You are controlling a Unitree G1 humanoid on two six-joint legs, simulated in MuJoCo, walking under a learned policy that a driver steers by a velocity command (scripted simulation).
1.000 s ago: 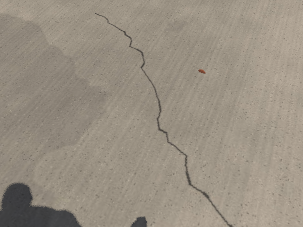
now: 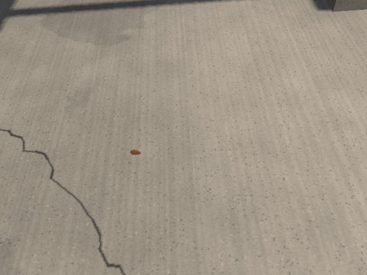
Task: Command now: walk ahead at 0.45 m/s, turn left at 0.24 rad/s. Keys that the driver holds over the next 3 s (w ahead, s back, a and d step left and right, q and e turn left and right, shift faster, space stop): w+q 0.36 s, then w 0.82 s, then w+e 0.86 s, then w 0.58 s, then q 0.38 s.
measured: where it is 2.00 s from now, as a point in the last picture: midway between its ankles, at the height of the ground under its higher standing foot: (154, 145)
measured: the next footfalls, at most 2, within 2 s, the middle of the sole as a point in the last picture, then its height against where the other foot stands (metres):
left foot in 0.24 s outside the picture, level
right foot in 0.74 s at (206, 242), level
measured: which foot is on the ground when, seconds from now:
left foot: up 0.00-0.22, down 0.24-0.74, up 0.76-1.00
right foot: down 0.00-0.26, up 0.28-0.72, down 0.74-1.00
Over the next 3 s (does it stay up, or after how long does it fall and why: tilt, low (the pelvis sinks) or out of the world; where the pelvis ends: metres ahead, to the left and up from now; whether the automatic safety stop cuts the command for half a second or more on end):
stays up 1.56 0.13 -0.01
